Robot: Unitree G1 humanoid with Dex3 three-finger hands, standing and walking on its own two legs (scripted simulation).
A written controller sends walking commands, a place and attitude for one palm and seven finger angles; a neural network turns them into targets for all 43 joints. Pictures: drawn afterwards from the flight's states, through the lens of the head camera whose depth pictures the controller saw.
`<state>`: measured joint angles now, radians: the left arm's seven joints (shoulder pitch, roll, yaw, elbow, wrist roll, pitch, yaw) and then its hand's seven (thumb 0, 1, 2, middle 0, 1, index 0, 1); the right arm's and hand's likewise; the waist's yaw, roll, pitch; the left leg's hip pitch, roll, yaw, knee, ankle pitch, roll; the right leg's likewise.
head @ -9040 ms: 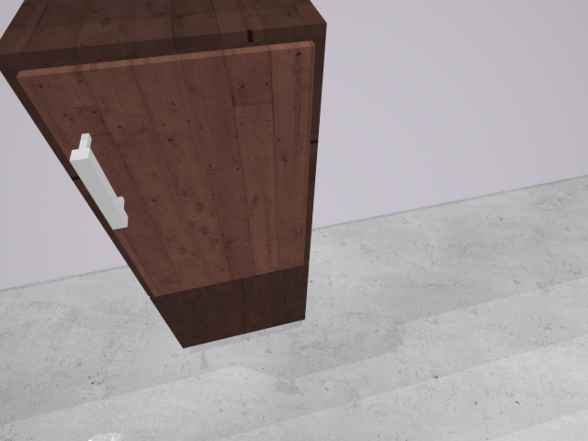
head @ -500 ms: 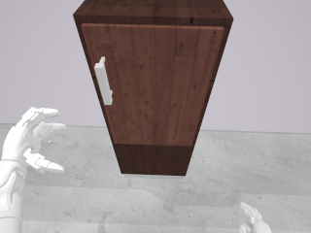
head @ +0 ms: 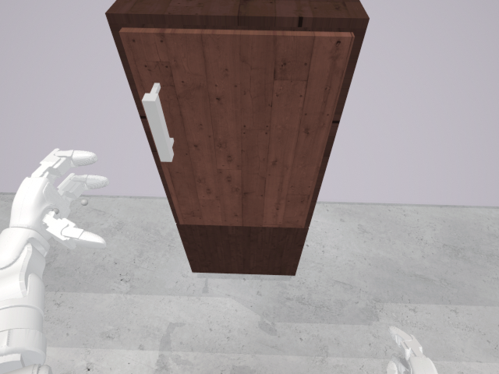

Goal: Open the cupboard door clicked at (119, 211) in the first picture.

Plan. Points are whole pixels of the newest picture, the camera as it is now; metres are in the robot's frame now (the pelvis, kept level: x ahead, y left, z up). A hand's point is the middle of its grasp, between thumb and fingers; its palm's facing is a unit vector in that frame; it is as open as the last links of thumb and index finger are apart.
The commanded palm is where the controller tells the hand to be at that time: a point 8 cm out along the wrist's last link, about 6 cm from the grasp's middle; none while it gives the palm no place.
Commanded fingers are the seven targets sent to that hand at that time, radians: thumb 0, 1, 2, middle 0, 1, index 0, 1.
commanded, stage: move the hooked fingers beside the handle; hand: left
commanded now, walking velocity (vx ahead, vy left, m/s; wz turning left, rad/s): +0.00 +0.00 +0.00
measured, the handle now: (161, 123) +0.56 +0.22 +0.08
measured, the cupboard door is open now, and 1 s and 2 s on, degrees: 0 0 0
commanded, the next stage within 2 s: none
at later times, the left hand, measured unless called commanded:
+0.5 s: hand (99, 173) +0.40 +0.28 +0.10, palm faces +0.04 -1.00 -0.01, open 14.0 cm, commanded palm +0.38 +0.33 +0.10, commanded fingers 0.00 -0.50 0.30 -0.30 -1.20 -0.30 -1.20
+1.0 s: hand (118, 145) +0.47 +0.27 +0.10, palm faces +0.02 -1.00 -0.01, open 14.0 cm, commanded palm +0.45 +0.32 +0.09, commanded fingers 0.00 -0.50 0.30 -0.30 -1.20 -0.30 -1.20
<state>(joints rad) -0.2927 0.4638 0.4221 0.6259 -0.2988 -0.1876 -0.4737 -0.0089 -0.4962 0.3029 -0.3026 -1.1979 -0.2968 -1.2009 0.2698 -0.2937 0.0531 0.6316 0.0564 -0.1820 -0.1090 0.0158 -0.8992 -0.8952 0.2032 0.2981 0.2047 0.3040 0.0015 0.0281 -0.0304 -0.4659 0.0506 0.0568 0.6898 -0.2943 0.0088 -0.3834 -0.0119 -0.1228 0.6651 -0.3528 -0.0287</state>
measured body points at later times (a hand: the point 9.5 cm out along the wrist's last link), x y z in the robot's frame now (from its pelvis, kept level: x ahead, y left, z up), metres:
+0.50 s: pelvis +0.01 +0.02 +0.00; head +0.05 +0.02 +0.44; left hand +0.39 +0.33 +0.10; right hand +0.09 -0.25 -0.10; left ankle +0.04 +0.11 -0.72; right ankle +0.00 -0.10 -0.72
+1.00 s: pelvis +0.01 +0.03 -0.01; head +0.09 +0.04 +0.43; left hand +0.47 +0.33 +0.10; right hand +0.03 -0.25 -0.12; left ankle +0.04 +0.11 -0.72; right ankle +0.00 -0.10 -0.72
